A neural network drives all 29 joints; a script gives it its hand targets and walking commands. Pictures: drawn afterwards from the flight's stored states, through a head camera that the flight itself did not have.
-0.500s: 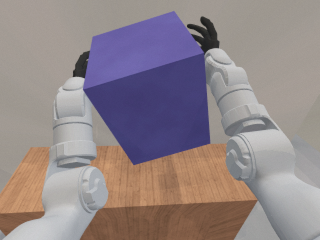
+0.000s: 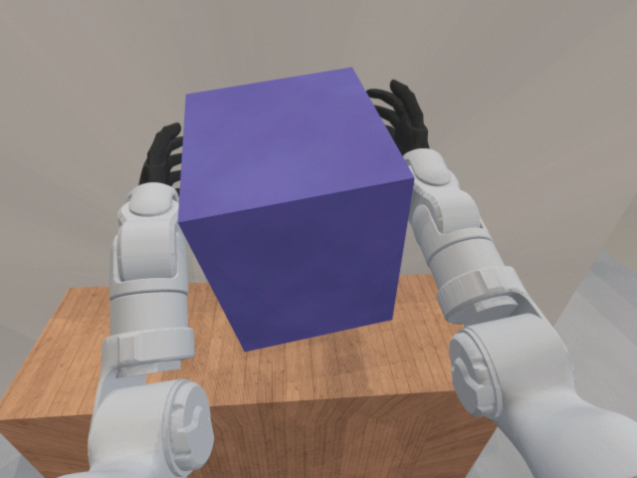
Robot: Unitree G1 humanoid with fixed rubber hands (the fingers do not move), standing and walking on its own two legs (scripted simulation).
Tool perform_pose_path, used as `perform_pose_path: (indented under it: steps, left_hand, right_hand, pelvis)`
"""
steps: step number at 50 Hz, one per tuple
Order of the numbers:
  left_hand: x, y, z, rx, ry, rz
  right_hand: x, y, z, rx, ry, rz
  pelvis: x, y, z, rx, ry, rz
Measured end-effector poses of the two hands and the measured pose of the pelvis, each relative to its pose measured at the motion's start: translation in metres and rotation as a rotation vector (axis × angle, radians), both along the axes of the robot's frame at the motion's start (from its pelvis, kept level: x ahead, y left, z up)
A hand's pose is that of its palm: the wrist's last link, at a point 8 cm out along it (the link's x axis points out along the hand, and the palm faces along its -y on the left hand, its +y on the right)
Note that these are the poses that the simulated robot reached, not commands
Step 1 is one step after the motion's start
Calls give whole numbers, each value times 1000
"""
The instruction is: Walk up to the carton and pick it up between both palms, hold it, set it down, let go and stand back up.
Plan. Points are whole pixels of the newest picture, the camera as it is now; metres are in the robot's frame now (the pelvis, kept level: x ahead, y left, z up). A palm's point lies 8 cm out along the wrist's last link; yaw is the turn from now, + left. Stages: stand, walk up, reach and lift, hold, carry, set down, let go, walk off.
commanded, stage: set down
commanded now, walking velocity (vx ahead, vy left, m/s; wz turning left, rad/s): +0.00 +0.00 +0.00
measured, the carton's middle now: (296, 215) +0.38 -0.01 +0.21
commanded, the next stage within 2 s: none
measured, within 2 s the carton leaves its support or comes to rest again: neither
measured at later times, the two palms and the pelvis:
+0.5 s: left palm (177, 206) +0.41 +0.14 +0.21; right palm (398, 167) +0.42 -0.15 +0.24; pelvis +0.02 +0.00 +0.00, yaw +0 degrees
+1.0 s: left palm (189, 242) +0.37 +0.13 +0.17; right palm (408, 202) +0.40 -0.16 +0.20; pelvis +0.00 +0.00 +0.00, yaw +0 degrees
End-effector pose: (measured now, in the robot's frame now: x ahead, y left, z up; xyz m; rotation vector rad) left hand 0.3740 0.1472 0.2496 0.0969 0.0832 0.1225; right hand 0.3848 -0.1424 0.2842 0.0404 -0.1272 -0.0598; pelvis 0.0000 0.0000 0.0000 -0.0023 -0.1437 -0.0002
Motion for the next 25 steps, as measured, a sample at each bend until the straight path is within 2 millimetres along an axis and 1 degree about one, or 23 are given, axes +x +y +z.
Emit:
perform_pose_path:
  steps: [6,11,19,25]
  left_hand:
    - [-1,-6,-19,-9,62,-16]
    - [4,-12,-25,-4,65,-13]
    - [20,-9,-34,-10,77,5]
    - [32,-7,-43,-18,98,19]
  right_hand:
    - [-1,-6,-12,75,63,11]
    - [4,-12,-19,81,63,16]
    - [23,-8,-28,71,73,28]
    - [37,-6,-42,69,94,29]
  pelvis:
    - [-5,-1,0,1,-6,0]
    - [-2,-1,0,1,-2,1]
    - [11,1,0,-1,15,2]
    - [21,2,0,-3,30,3]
